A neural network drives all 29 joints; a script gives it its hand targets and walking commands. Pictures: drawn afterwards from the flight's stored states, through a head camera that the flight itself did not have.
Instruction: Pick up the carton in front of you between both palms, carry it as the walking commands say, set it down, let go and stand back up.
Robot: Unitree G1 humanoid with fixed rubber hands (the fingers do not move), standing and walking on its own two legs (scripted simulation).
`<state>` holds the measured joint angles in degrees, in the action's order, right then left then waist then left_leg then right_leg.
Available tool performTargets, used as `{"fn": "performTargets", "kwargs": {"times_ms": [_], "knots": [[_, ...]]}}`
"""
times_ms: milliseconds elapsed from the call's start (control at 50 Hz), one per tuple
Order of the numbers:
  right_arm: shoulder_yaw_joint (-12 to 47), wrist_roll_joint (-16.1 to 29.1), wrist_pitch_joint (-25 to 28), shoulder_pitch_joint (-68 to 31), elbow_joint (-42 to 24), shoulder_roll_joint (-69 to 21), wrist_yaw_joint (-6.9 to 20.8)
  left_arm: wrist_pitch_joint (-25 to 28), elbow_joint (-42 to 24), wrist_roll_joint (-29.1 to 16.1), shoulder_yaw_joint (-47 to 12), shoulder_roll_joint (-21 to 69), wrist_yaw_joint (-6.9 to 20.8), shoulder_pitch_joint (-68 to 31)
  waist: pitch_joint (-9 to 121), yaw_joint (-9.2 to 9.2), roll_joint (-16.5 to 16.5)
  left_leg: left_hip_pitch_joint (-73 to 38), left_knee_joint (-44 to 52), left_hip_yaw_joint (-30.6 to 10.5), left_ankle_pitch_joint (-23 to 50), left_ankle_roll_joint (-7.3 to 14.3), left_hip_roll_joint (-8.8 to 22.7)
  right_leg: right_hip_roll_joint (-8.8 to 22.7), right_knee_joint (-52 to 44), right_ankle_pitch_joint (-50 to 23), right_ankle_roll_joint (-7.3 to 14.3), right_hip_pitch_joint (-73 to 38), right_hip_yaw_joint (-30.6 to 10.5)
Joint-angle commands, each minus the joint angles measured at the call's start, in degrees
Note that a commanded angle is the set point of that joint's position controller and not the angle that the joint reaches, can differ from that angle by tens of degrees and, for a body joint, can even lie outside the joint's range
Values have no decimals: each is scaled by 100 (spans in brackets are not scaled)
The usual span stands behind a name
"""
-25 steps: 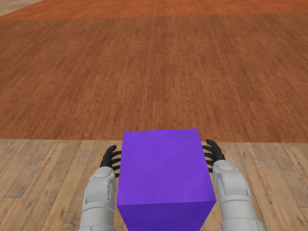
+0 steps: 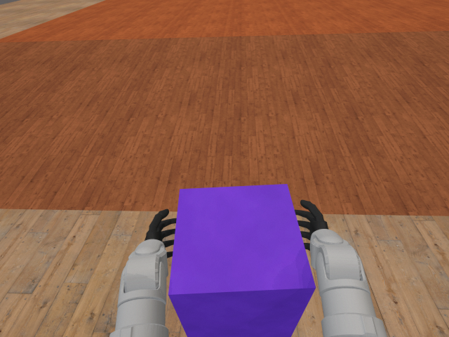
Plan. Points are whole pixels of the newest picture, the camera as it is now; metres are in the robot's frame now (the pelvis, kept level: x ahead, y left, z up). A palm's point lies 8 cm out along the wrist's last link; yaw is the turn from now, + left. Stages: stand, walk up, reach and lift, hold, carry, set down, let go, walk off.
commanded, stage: hold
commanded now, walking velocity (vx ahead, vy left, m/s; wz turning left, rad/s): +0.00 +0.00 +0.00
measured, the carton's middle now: (236, 265) +0.29 +0.00 -0.02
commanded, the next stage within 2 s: carry in 0.30 s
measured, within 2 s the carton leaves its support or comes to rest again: neither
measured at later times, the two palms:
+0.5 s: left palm (161, 231) +0.32 +0.14 +0.07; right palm (318, 221) +0.32 -0.16 +0.07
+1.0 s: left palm (179, 152) +0.54 +0.13 +0.09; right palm (299, 143) +0.55 -0.17 +0.10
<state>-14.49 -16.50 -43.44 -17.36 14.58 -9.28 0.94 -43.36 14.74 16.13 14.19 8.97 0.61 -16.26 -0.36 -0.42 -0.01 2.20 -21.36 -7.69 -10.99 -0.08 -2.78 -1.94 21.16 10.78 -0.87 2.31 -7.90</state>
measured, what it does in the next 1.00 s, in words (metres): walks ahead: left foot, then right foot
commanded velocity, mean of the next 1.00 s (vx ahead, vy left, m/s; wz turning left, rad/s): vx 0.37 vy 0.00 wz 0.00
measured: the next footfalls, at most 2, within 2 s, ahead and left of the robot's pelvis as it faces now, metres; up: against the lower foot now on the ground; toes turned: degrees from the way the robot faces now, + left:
left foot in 0.64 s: +0.14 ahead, +0.11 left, +0.00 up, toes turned +8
right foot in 0.96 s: +0.38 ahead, -0.13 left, +0.00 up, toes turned -9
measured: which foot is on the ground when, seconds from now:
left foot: down 0.00-0.48, up 0.50-0.62, down 0.64-0.98, up 1.00-1.00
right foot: down 0.00-0.66, up 0.68-0.94, down 0.96-1.00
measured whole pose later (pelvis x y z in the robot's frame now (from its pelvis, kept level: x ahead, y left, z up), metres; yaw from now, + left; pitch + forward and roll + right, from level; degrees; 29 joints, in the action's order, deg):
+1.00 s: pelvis +0.27 -0.02 -0.02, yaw +2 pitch +4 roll -1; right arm -7.9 -5.7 -71.1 -12.4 -23.1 -7.0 -5.3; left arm -69.2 -20.4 5.2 6.2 8.1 -5.9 -11.9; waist 7.1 -0.8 -1.9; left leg 7.5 -37.1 6.0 -27.7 -1.7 5.8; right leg 3.0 31.1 7.9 2.9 25.7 13.0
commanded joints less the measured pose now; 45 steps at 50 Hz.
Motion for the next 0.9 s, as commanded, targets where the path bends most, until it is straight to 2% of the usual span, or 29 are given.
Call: {"fn": "performTargets", "kwargs": {"times_ms": [0, 20, 40, 60, 120, 140, 220, 260, 280, 320, 340, 380, 420, 440, 480, 500, 520, 560, 600, 620, 640, 660, 680, 700, 720, 760, 800, 820, 880], "knots": [[3007, 1418, 123, -2874, 255, -5150, 1361, 156, 17, -1470, -3097, 5211, 1368, -3161, 729, 74, -127, 173, 435, 384, -125, -22, -203, -250, -367, 24, 101, 54, 397], [2974, 1388, 159, -2849, 223, -5183, 1357, 163, 163, -1532, -3070, 5315, 1380, -3247, 841, -87, 4, 33, 377, 333, -145, -37, -182, -244, -373, 83, 123, 98, 420], [3057, 1437, 147, -2857, 241, -5205, 1393, 190, -52, -1474, -3154, 5187, 1386, -3089, 921, 68, -36, -106, 454, 409, 55, -73, -216, -275, -421, -38, 50, 222, 448], [2960, 1420, 172, -2888, 270, -5230, 1383, 139, 219, -1486, -3120, 5233, 1388, -3101, 921, -43, 19, -54, 413, 359, 221, -83, -211, -273, -391, -237, 80, 94, 454], [2947, 1367, 163, -2879, 337, -5166, 1411, 164, 179, -1380, -2984, 5323, 1357, -3188, 935, -12, -168, -58, 442, 444, 71, -97, -229, -236, -412, -172, 78, 26, 396], [3193, 1500, 198, -2950, 59, -5263, 1420, 201, -26, -1557, -3183, 5322, 1362, -3018, 1075, 44, 80, -148, 400, 408, 148, -52, -225, -313, -334, -104, 12, 7, 473], [2980, 1397, 151, -2831, 167, -5225, 1377, 111, 61, -1399, -2961, 5191, 1360, -2986, 1004, 95, 47, -22, 391, 448, 379, -121, -277, -254, -432, -381, 39, -70, 421], [3051, 1454, 143, -2679, 111, -5160, 1390, 129, -33, -1501, -3037, 5253, 1324, -3000, 1020, -51, -58, -218, 413, 410, 414, -78, -235, -261, -371, -443, 78, 114, 432], [3320, 1574, 150, -3048, -273, -5203, 1347, 104, -158, -1533, -3231, 5305, 1294, -3052, 711, 29, -104, 718, -33, 70, -526, 86, 649, 504, 119, 571, 103, 841, 224], [3434, 1652, 42, -2860, -403, -5139, 1263, 34, -512, -1699, -3377, 5208, 1233, -3015, 981, 33, -169, 1204, 454, -407, -3245, 268, 736, 294, 316, 2617, 130, 1159, 303], [3514, 1748, -15, -2869, -508, -5185, 1224, -57, -500, -1687, -3387, 5148, 1206, -3019, 752, 11, -259, 1521, 525, -553, -3790, 291, 769, 202, 516, 2924, 93, 1452, 484], [3981, 2036, -169, -2768, -968, -5174, 1148, -184, -1084, -2043, -3960, 5279, 1139, -2919, 1155, 40, -784, 1320, 596, -724, -2816, 432, 1094, 18, 1258, 1325, -15, 1261, 1087], [4218, 2135, -425, -2467, -1344, -4976, 1068, -429, -1515, -2266, -4327, 5177, 1052, -2844, 1853, 40, -641, 1254, 162, -292, -2337, 382, 935, 145, 753, 980, 104, 793, 1118], [4231, 2166, -591, -2532, -1590, -4779, 1000, -611, -1682, -2420, -4458, 5112, 1025, -3038, 1666, 47, -284, 1852, -363, -68, -2560, 329, 766, 563, 266, 1652, 304, 445, 469], [4652, 2470, -969, -2756, -2170, -4855, 935, -949, -2181, -2523, -4548, 4814, 909, -2764, 1282, 248, 1504, 3529, -2186, 1057, -1892, -66, 113, 1943, -1059, 3184, 950, -272, -1833], [4628, 2594, -1175, -2912, -2146, -4736, 930, -1139, -2309, -2612, -4510, 4693, 859, -2882, 930, 208, 1219, 3868, -2289, 980, -1641, -52, 506, 2308, -1193, 2839, 1212, -129, -2169], [4710, 2758, -1321, -2875, -2264, -4679, 917, -1317, -2311, -2696, -4588, 4707, 818, -2703, 897, 208, 1083, 3733, -2279, 943, -1514, -13, 647, 2310, -1256, 2427, 1219, 78, -1990], [4851, 3058, -1584, -2686, -2490, -4674, 909, -1574, -2762, -2971, -4777, 4712, 750, -2828, 1248, 160, 676, 3019, -1365, 1322, -1383, -4, 438, 1904, -876, 951, 1021, 122, -872], [4912, 3205, -1777, -2323, -2640, -4736, 888, -1843, -2971, -3111, -4923, 4755, 717, -2539, 1756, 50, 583, 1702, -183, 1836, -417, -25, 91, 1316, -29, 115, 705, 264, 187], [4868, 3128, -1918, -2044, -2651, -4635, 855, -1949, -3006, -3096, -4917, 4674, 714, -2303, 2053, 59, 645, 527, -75, 1767, -192, 10, 207, 1133, 409, 100, 489, 779, 683], [4845, 3278, -1997, -1956, -2816, -4795, 858, -2027, -3250, -3182, -4943, 4698, 740, -2331, 2474, -16, 256, -803, 63, 1144, -254, 211, 615, 955, 1240, 119, 318, 1681, 1066], [4788, 3141, -2084, -1800, -2928, -4650, 810, -2164, -3388, -3245, -4988, 4787, 781, -2286, 2549, -107, -1004, -1753, 567, -768, -1236, 657, 1960, 589, 2545, 1177, 0, 3034, 1591], [4799, 3092, -2123, -1933, -2880, -4712, 785, -2284, -3421, -3359, -4917, 4801, 823, -2608, 1939, -141, -1486, -1912, 887, -2034, -778, 1307, 2704, 253, 3186, 2053, 48, 4253, 1554], [4611, 2909, -2173, -1649, -2804, -4659, 737, -2378, -3526, -3465, -5059, 4846, 863, -2761, 1464, -144, -1377, -1532, 874, -2241, -154, 1613, 2933, 596, 3443, 2361, 160, 4650, 1075], [4688, 2912, -2275, -1815, -3048, -4728, 707, -2417, -3423, -3447, -5002, 4790, 906, -2632, 1256, -147, -645, -1338, 864, -1927, 187, 1591, 2829, 722, 3580, 2312, 185, 4782, 957], [4823, 3120, -2412, -1936, -3447, -4924, 718, -2485, -3381, -3468, -4921, 5002, 957, -2236, 1627, -92, -304, -1124, 1069, -1080, 138, 1202, 2572, 933, 3138, 1554, 157, 4319, 953], [4952, 3288, -2515, -1904, -3758, -4996, 807, -2532, -3548, -3333, -4867, 5012, 880, -1899, 1601, -52, -628, -594, 1121, 87, 231, 788, 1996, 723, 2256, 831, 79, 3557, 1406], [4997, 3446, -2549, -2066, -3838, -4965, 841, -2540, -3553, -3296, -4885, 5034, 846, -1844, 1605, -48, -937, -472, 1083, 415, 284, 695, 1821, 565, 1855, 597, 77, 3241, 1576], [4969, 3451, -2662, -1912, -3905, -4553, 862, -2609, -3790, -3335, -4787, 4819, 730, -1888, 1435, -34, -889, 44, 854, 906, 294, 643, 1668, 274, 878, 150, 32, 2324, 2085]]}}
